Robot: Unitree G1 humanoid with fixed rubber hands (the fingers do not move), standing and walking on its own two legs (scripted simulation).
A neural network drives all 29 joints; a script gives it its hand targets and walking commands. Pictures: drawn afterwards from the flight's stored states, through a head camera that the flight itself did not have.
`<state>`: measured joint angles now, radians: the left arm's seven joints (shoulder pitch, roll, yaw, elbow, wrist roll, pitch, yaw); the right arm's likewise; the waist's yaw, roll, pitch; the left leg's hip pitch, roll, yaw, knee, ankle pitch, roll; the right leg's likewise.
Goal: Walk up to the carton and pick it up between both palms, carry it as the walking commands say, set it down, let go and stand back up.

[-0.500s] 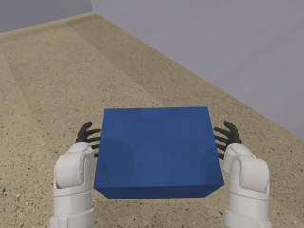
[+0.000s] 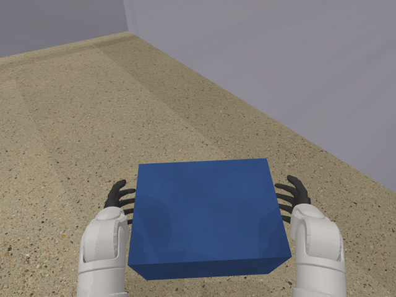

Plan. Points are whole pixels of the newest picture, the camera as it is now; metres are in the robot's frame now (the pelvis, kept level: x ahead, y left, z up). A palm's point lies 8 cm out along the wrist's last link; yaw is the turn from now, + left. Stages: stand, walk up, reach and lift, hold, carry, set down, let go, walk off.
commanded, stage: carry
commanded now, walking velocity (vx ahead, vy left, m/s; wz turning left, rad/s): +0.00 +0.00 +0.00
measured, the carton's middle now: (205, 220) +0.30 +0.00 -0.03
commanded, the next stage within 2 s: hold in 1.24 s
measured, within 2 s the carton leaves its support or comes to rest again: neither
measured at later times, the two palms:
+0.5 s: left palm (104, 235) +0.23 +0.19 +0.05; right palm (301, 233) +0.23 -0.17 +0.06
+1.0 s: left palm (104, 239) +0.22 +0.19 +0.05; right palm (302, 239) +0.22 -0.17 +0.06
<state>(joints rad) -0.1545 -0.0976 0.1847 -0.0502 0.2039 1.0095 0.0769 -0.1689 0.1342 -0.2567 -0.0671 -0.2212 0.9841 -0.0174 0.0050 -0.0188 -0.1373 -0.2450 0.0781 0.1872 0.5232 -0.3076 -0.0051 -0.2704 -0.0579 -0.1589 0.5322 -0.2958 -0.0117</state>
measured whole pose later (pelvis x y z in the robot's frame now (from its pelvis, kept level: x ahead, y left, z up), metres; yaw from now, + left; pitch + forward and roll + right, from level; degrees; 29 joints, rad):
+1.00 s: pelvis -0.05 +0.01 +0.00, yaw +0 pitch +2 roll +0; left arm -0.14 -0.07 0.16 0.05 0.19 0.84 0.06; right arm -0.12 0.13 -0.25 0.00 -0.21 0.82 -0.02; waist 0.00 -0.02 -0.13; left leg -0.32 0.07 0.18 0.52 -0.23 0.02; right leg -0.33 -0.06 -0.16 0.51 -0.21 -0.02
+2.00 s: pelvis -0.02 +0.00 +0.01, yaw +8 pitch -5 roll +0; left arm -0.15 -0.05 0.21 0.31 0.21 0.61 -0.04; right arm -0.15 0.13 -0.34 0.24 -0.29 0.62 0.04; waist -0.02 -0.01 -0.01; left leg -0.08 -0.02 0.00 0.31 -0.15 0.02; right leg -0.06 0.02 0.00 0.32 -0.18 -0.02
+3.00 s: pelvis -0.07 +0.00 -0.07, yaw +8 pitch +28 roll +0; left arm -0.56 -0.03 0.43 0.56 0.24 0.35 -0.01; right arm -0.51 0.11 -0.51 0.47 -0.27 0.36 0.08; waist -0.04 0.00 -0.15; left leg -1.11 -0.03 0.00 0.92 -0.29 0.03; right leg -1.09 0.01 -0.02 0.94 -0.33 -0.02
